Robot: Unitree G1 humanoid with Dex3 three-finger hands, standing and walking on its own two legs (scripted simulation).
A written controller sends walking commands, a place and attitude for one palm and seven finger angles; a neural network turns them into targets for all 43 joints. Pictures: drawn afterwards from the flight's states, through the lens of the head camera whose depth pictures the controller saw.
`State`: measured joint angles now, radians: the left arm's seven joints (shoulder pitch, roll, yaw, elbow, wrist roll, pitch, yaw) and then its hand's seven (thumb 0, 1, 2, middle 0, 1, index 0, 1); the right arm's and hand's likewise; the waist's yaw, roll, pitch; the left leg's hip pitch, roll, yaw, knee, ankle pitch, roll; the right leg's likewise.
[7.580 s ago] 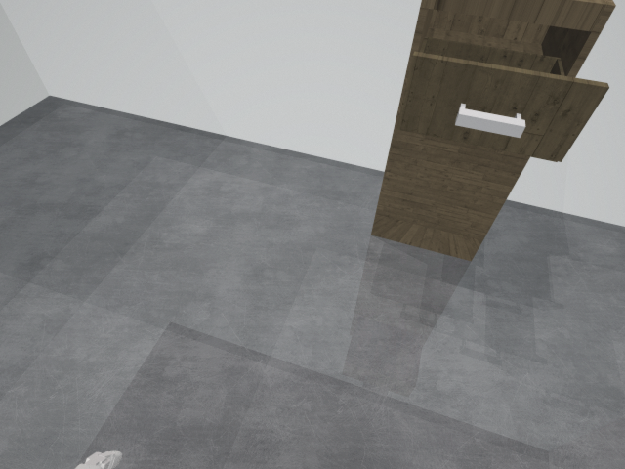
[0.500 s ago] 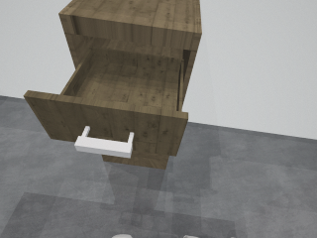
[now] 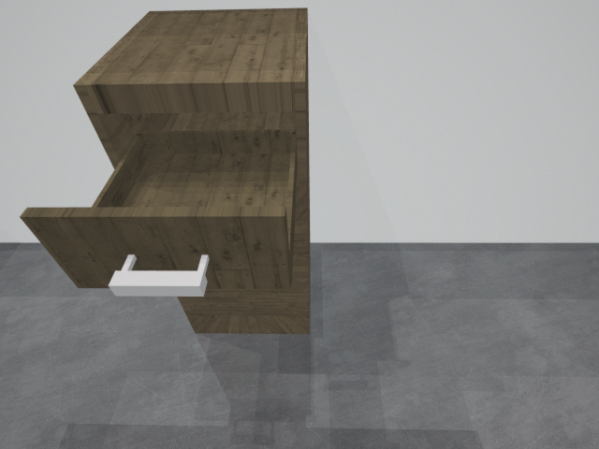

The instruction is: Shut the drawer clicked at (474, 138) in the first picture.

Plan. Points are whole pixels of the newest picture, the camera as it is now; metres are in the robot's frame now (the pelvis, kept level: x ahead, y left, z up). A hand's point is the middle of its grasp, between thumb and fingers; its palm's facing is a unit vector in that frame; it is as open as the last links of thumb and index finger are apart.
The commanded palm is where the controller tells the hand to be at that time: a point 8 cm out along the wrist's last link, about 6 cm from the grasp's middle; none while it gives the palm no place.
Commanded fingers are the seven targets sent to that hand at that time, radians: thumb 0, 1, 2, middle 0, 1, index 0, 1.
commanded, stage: come to a stop and stand still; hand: left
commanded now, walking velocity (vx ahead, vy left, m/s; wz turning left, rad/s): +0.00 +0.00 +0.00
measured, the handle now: (163, 271) +0.36 +0.23 +0.03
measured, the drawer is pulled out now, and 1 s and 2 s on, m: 0.28 0.28 0.28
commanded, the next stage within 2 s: look again from close up in 0.34 s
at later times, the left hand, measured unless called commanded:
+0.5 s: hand out of the picture -0.03 +0.13 -0.18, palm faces +0.06 -0.99 -0.15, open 7.4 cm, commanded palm none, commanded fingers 0.00 0.90 0.90 -0.20 -0.30 -0.20 -0.30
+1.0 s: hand out of the picture +0.01 +0.22 -0.18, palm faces +0.01 -0.97 -0.23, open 7.4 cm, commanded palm none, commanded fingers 0.00 0.90 0.90 -0.20 -0.30 -0.20 -0.30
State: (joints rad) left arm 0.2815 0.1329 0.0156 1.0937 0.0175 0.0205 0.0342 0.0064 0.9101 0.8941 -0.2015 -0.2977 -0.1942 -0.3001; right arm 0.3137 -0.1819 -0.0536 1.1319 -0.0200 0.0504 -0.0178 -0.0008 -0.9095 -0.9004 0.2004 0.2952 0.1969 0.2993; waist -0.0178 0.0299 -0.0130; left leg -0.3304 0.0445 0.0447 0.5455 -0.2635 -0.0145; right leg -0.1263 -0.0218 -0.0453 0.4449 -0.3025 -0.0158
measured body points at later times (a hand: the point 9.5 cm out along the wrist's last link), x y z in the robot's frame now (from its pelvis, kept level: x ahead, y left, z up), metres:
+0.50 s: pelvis +0.00 -0.01 +0.00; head +0.00 -0.02 +0.45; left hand -0.03 +0.18 -0.16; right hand -0.01 -0.23 -0.17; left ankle +0.01 +0.14 -0.73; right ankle -0.04 -0.11 -0.74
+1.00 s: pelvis +0.01 +0.03 +0.00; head +0.02 +0.03 +0.44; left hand +0.01 +0.27 -0.16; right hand +0.03 -0.20 -0.16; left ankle +0.01 +0.12 -0.74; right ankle -0.04 -0.11 -0.74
